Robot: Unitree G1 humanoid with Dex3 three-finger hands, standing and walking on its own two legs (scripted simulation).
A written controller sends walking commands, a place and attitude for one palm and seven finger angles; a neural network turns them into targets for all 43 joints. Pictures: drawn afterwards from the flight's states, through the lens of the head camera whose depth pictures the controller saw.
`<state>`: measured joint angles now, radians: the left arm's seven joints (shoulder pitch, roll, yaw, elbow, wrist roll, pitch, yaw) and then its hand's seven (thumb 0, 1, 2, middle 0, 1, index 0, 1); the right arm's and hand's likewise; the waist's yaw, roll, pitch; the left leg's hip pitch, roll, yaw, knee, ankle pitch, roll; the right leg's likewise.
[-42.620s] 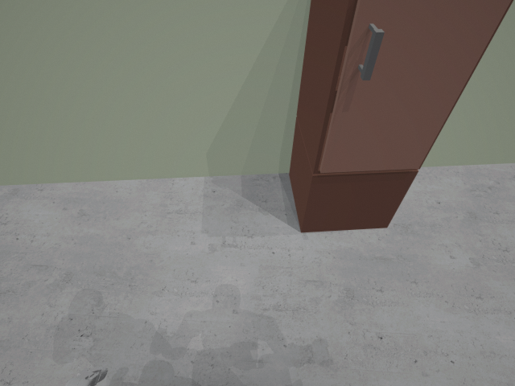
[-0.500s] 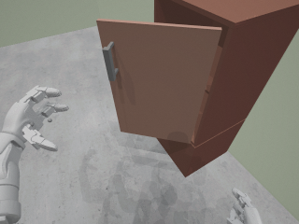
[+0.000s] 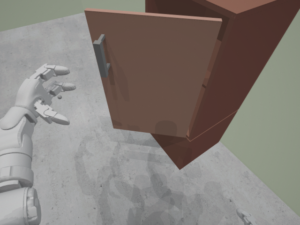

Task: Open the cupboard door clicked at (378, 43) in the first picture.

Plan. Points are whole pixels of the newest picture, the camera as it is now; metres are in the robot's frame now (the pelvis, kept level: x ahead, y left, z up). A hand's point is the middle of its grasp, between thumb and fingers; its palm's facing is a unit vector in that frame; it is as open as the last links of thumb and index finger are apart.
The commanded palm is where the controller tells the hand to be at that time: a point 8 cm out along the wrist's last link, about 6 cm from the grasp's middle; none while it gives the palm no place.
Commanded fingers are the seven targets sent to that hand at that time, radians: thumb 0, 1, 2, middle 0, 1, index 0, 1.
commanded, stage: move the hooked fingers beside the handle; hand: left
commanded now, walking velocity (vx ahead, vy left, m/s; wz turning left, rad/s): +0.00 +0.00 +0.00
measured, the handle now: (103, 56) +0.59 +0.17 +0.13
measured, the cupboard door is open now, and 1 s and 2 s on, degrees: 48 48 48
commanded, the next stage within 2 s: none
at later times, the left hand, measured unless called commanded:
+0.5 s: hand (74, 77) +0.46 +0.23 +0.14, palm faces -0.10 -1.00 -0.01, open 14.0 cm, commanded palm +0.46 +0.29 +0.14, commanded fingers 0.00 -0.50 0.30 -0.30 -1.20 -0.30 -1.20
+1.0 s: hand (82, 59) +0.55 +0.23 +0.14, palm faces -0.11 -0.99 +0.01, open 14.0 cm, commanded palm +0.54 +0.28 +0.14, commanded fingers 0.00 -0.50 0.30 -0.30 -1.20 -0.30 -1.20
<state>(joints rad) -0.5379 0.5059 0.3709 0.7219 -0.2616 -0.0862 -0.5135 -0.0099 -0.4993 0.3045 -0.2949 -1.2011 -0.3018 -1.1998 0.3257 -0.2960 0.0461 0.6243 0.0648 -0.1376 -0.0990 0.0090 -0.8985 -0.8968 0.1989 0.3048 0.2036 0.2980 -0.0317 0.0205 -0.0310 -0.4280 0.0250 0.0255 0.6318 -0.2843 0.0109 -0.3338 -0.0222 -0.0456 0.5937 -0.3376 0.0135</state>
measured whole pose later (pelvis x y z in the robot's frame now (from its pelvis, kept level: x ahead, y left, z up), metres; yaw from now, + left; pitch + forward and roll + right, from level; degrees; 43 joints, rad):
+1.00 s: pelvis +0.00 +0.00 -0.02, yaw -2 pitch +18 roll -3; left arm -1.20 0.84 0.43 1.38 -0.07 -0.20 -0.51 -0.01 -0.50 0.30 -0.29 -1.20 -0.30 -1.20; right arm 0.45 -0.31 0.05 0.67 0.02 0.02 -0.09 0.00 -0.90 -0.90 0.20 0.30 0.20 0.30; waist -0.22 0.02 -0.04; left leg -0.78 0.07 0.02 0.80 -0.34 0.01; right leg -0.67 0.02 -0.04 0.71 -0.36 0.02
